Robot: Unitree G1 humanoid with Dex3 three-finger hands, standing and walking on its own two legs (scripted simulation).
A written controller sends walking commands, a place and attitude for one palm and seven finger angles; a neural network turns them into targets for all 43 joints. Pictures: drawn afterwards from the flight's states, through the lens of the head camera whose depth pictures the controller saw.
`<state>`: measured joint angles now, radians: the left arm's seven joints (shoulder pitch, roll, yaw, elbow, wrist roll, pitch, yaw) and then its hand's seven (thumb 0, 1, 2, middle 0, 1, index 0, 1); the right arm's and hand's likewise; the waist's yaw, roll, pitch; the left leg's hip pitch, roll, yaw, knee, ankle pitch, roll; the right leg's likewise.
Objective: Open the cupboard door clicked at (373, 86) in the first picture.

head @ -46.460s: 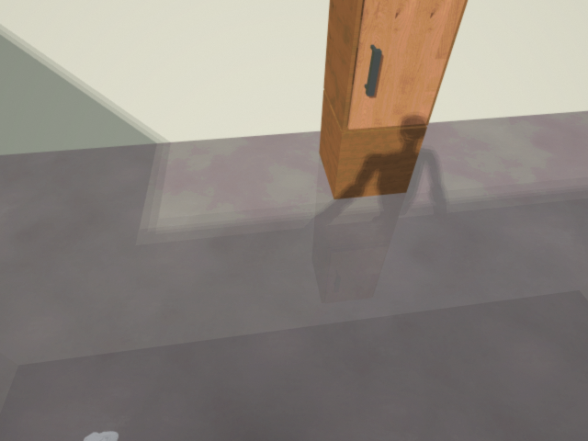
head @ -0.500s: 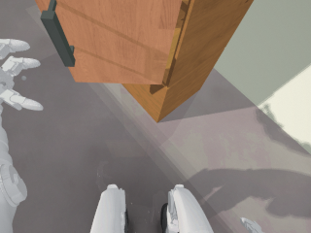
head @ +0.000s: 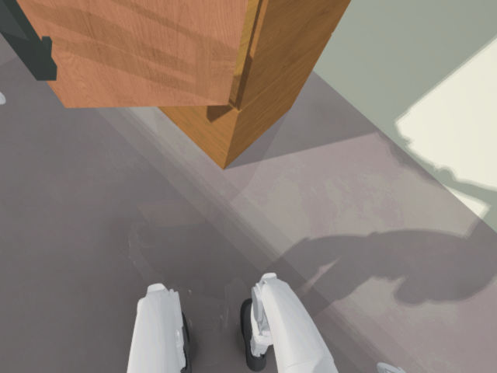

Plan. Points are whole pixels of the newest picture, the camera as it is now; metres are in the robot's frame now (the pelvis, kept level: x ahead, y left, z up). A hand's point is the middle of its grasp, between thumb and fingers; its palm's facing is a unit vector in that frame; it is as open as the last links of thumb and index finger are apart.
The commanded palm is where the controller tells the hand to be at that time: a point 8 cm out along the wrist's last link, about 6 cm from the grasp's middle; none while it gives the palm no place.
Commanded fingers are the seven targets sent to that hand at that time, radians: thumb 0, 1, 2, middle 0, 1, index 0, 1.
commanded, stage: move the hooked fingers beside the handle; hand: left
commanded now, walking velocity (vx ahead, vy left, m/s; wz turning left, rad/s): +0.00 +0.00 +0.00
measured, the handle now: (19, 16) +0.60 +0.26 +0.06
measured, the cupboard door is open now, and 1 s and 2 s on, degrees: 51 51 51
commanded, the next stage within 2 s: slide the fingers in behind the handle in 0.78 s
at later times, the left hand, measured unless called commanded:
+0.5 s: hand out of the picture +0.54 +0.33 +0.06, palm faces +0.03 -1.00 -0.02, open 14.0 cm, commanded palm +0.54 +0.33 +0.07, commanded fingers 0.00 -0.50 0.30 -0.30 -1.20 -0.30 -1.20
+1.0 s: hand out of the picture +0.54 +0.33 +0.06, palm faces +0.04 -1.00 -0.02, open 14.0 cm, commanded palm +0.54 +0.33 +0.07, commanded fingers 0.00 -0.50 0.30 -0.30 -1.20 -0.30 -1.20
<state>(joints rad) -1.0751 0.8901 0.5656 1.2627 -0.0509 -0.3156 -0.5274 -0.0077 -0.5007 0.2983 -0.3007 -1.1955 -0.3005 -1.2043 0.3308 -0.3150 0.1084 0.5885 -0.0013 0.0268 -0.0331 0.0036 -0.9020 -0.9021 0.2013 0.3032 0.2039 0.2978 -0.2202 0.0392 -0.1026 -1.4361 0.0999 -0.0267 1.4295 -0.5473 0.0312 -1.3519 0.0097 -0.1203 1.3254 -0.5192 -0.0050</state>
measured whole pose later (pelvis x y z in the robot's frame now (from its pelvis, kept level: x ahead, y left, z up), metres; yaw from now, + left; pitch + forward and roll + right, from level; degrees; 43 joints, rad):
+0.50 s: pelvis +0.01 +0.01 +0.00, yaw -1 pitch +32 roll -9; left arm -1.03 0.90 0.58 1.20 -0.06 -0.29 -0.56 -0.01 -0.50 0.30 -0.30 -1.20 -0.30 -1.20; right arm 0.33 -0.30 0.10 0.58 -0.01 0.06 -0.01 0.00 -0.90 -0.90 0.20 0.30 0.20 0.30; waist -0.22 0.03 -0.11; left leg -1.44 0.10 -0.04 1.43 -0.57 0.04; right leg -1.34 0.02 -0.13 1.29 -0.52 0.01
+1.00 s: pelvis +0.01 +0.01 +0.00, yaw -1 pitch +32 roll -9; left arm -1.03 0.89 0.58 1.21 -0.06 -0.31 -0.54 -0.01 -0.50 0.30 -0.30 -1.20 -0.30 -1.20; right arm 0.33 -0.29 0.11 0.58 -0.01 0.07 -0.01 0.00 -0.90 -0.90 0.20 0.30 0.20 0.30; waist -0.22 0.03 -0.10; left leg -1.44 0.10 -0.03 1.43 -0.57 0.05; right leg -1.34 0.02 -0.12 1.30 -0.53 0.01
